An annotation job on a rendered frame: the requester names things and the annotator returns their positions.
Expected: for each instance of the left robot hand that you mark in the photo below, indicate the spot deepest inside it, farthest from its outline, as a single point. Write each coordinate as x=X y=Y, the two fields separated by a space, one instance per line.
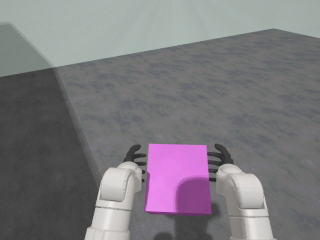
x=130 y=156

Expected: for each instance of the robot left forearm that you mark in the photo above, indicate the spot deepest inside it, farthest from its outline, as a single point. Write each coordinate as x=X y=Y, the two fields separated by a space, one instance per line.
x=116 y=195

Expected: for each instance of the robot right forearm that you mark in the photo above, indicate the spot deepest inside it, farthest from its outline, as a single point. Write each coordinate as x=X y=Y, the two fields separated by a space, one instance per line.
x=246 y=204

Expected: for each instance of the carton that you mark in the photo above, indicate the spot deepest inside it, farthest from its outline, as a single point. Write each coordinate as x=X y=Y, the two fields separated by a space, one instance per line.
x=177 y=180

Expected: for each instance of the right robot hand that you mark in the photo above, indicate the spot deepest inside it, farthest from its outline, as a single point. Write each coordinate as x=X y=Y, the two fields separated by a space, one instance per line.
x=224 y=156

